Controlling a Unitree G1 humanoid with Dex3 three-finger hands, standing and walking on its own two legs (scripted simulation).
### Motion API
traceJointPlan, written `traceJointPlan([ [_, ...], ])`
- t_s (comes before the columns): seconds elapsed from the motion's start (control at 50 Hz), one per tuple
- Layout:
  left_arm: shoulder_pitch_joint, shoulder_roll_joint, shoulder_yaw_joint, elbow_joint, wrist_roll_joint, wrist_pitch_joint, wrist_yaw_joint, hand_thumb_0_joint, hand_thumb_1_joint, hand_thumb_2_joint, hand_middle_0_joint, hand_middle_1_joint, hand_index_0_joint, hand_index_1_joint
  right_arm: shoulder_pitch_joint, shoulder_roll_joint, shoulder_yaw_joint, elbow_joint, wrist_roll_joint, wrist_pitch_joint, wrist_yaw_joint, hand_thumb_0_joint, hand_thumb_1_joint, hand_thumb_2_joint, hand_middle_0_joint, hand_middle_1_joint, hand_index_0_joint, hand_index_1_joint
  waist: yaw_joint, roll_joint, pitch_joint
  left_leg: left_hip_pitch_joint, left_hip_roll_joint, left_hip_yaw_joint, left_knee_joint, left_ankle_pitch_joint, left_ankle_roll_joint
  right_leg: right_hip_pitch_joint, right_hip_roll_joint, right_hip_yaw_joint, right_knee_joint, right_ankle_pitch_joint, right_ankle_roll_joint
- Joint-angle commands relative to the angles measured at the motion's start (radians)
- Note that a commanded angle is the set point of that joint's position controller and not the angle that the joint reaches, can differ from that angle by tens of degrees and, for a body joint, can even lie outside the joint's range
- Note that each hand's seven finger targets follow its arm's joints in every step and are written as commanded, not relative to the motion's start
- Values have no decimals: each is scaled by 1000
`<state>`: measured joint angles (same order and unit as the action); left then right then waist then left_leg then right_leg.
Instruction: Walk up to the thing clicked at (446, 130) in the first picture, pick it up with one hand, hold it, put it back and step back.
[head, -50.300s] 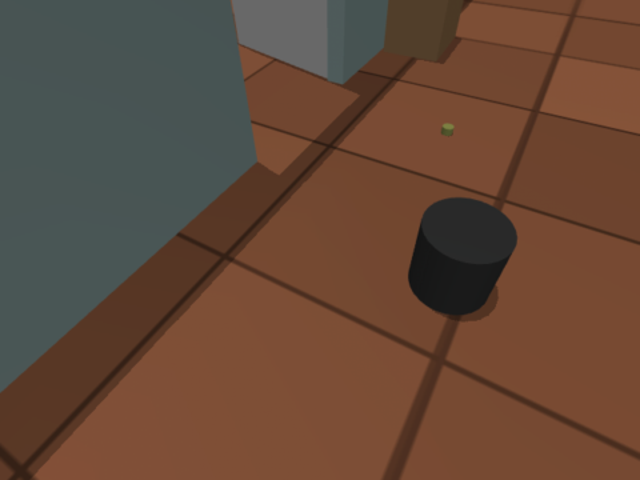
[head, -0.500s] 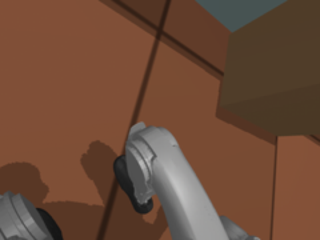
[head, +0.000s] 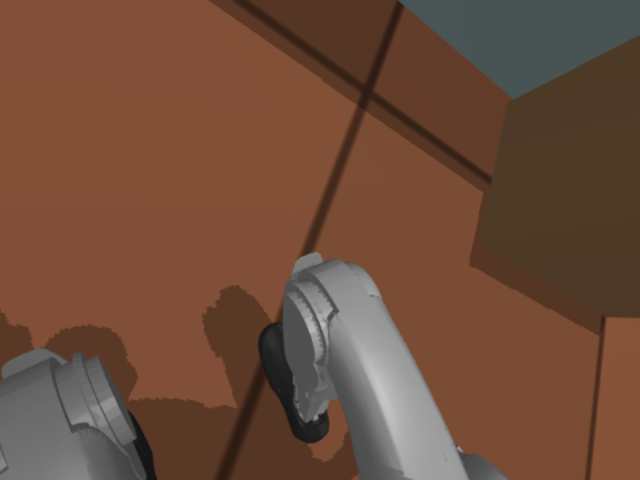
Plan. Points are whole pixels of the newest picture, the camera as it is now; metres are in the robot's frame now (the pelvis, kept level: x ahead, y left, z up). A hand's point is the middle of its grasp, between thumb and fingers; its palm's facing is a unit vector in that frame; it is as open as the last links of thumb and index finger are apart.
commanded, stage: settle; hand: left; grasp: from above
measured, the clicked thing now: out of the picture +0.50 +0.32 -0.26
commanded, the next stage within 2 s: lift in 0.38 s
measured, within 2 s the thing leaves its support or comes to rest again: neither
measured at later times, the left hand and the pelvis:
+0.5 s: hand out of the picture +0.48 +0.31 -0.15, palm faces -0.42 -0.10 -0.90, open 7.2 cm; pelvis -0.01 -0.01 +0.00, yaw +5 degrees
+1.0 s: hand out of the picture +0.41 +0.33 -0.05, palm faces -0.44 -0.14 -0.89, open 7.1 cm; pelvis -0.01 +0.00 +0.07, yaw +9 degrees
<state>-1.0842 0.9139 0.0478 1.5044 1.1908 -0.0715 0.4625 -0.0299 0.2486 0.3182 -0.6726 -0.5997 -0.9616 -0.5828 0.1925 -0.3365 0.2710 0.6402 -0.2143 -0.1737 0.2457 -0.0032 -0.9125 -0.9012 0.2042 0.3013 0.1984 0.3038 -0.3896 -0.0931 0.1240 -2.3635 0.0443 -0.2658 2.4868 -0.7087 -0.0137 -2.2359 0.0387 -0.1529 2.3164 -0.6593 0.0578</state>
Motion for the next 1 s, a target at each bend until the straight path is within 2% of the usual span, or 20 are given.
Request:
traceJointPlan([
  [0.0, -323, 114, -13, -225, -23, 23, -11, 0, 855, 589, -1034, -795, -1131, -697, 206, -300, -135, 25, 32, 25, -1, 0, -903, -898, 200, 300, 200, 300, -18, 596, -738, 557, 10, 134, -257, 286, 10, 341, 50, -97, -186, 309, -94],
  [0.04, -278, 98, -14, -166, -21, 32, -36, 0, 834, 580, -1019, -786, -1114, -689, 211, -306, -151, 34, 42, 37, -3, 0, -902, -897, 200, 299, 200, 299, -12, 549, -710, 530, 6, 132, -261, 269, 11, 312, 48, -97, -180, 288, -98],
  [0.06, -256, 109, 8, -142, -17, 34, -47, 0, 835, 570, -1015, -785, -1113, -686, 234, -307, -162, 42, 44, 46, -4, 0, -901, -897, 200, 299, 200, 299, -23, 502, -681, 496, 2, 136, -259, 258, 17, 318, 46, -92, -189, 280, -96],
  [0.1, -318, 41, -36, -204, -21, 27, -73, 0, 845, 584, -1029, -794, -1123, -699, 216, -285, -167, 22, 51, 58, -9, 0, -903, -898, 200, 300, 200, 300, -16, 495, -700, 490, -3, 148, -267, 227, 20, 322, 43, -80, -203, 253, -97],
  [0.16, -356, 77, -28, -252, -21, 13, -104, 0, 814, 592, -1007, -804, -1102, -710, 207, -281, -177, 16, 61, 69, -23, 0, -902, -898, 200, 300, 200, 300, 7, 477, -730, 499, -9, 152, -279, 195, 21, 318, 39, -68, -205, 213, -97],
  [0.18, -336, 71, -26, -205, -15, 16, -110, 0, 822, 584, -1001, -812, -1102, -711, 210, -284, -182, 23, 61, 75, -30, 0, -901, -897, 200, 300, 200, 300, 8, 466, -716, 489, -13, 153, -279, 181, 20, 294, 35, -66, -208, 195, -100],
  [0.26, -375, 81, -25, -242, -11, 0, -127, 0, 825, 582, -1018, -794, -1111, -701, 190, -255, -188, 7, 63, 100, -52, 0, -902, -898, 200, 300, 199, 300, 26, 450, -759, 460, -15, 174, -272, 171, 22, 343, 42, -32, -219, 160, -101],
  [0.36, -395, 75, -14, -287, -1, 4, -138, 0, 826, 626, -1023, -803, -1108, -718, 203, -254, -204, 4, 71, 125, -78, 0, -901, -897, 200, 300, 199, 300, 45, 478, -824, 518, -24, 183, -295, 214, 19, 325, 27, -43, -214, 213, -102],
  [0.42, -376, 68, -22, -260, -2, 11, -154, 0, 831, 634, -1021, -821, -1111, -730, 210, -234, -210, 8, 72, 144, -90, 0, -901, -896, 200, 300, 200, 300, 43, 421, -835, 482, -20, 195, -282, 220, 28, 388, 35, -15, -230, 213, -96],
  [0.46, -383, 66, -16, -274, -20, 17, -170, 0, 726, 562, -914, -756, -1010, -657, 213, -240, -216, 8, 75, 150, -101, 0, -884, -889, 200, 300, 200, 300, 52, 423, -817, 478, -27, 200, -298, 201, 29, 354, 27, -19, -245, 192, -99],
  [0.48, -380, 62, -17, -296, -24, 18, -181, 0, 680, 522, -925, -795, -1018, -699, 210, -233, -217, 4, 77, 155, -105, 0, -916, -911, 200, 300, 199, 300, 61, 445, -840, 491, -27, 201, -310, 200, 26, 361, 27, -18, -241, 185, -101],
  [0.5, -365, 53, -21, -308, -29, 22, -193, 0, 659, 533, -863, -738, -963, -637, 216, -228, -223, 5, 78, 160, -109, 0, -887, -891, 200, 300, 200, 300, 69, 438, -865, 517, -27, 205, -310, 213, 26, 385, 27, -12, -247, 199, -100],
  [0.52, -367, 68, -20, -337, -28, 23, -203, 0, 653, 500, -886, -812, -991, -704, 214, -225, -225, 2, 83, 168, -114, 0, -916, -910, 200, 300, 199, 300, 79, 443, -897, 522, -25, 208, -310, 232, 26, 411, 27, -5, -247, 215, -98],
  [0.62, -323, 45, -15, -400, -63, 39, -261, 0, 631, 510, -829, -834, -948, -713, 219, -217, -246, -11, 98, 199, -136, 0, -907, -906, 200, 300, 200, 300, 98, 421, -907, 529, -33, 219, -348, 231, 29, 428, 20, 4, -282, 204, -104],
  [0.64, -314, 55, -11, -437, -58, 40, -271, 0, 620, 502, -805, -857, -932, -726, 220, -214, -252, -13, 104, 207, -140, 0, -908, -906, 200, 300, 200, 300, 118, 435, -934, 556, -34, 222, -360, 238, 27, 440, 18, 11, -286, 208, -105],
  [0.66, -284, 62, 0, -453, -59, 42, -277, 0, 636, 495, -806, -865, -941, -726, 219, -216, -263, -13, 112, 213, -144, 0, -906, -905, 200, 300, 200, 300, 137, 438, -951, 583, -36, 225, -371, 257, 26, 438, 13, 10, -288, 224, -106],
  [0.72, -251, 27, -7, -501, -70, 43, -299, 0, 626, 532, -823, -848, -942, -726, 218, -215, -278, -22, 122, 229, -154, 0, -908, -905, 200, 300, 200, 300, 135, 408, -923, 586, -42, 226, -395, 238, 30, 421, 9, 11, -318, 203, -110],
  [0.8, -223, 21, -5, -617, -86, 39, -323, 0, 638, 531, -818, -871, -945, -741, 213, -201, -302, -27, 142, 238, -166, 0, -909, -905, 200, 300, 200, 300, 170, 423, -961, 670, -44, 231, -457, 229, 31, 426, -1, 24, -357, 192, -111],
  [0.84, -192, -24, -25, -628, -103, 40, -338, 0, 655, 526, -827, -877, -958, -743, 206, -189, -313, -30, 151, 242, -170, 0, -909, -906, 200, 300, 200, 300, 175, 422, -970, 700, -43, 228, -494, 214, 31, 428, -3, 30, -372, 184, -110],
  [0.98, -128, -64, -54, -761, -150, 41, -372, 0, 670, 504, -826, -856, -961, -717, 171, -169, -333, -49, 180, 242, -197, 0, -905, -904, 200, 300, 200, 300, 197, 375, -947, 773, -35, 193, -635, 95, 40, 472, -4, 41, -458, 115, -100],
])
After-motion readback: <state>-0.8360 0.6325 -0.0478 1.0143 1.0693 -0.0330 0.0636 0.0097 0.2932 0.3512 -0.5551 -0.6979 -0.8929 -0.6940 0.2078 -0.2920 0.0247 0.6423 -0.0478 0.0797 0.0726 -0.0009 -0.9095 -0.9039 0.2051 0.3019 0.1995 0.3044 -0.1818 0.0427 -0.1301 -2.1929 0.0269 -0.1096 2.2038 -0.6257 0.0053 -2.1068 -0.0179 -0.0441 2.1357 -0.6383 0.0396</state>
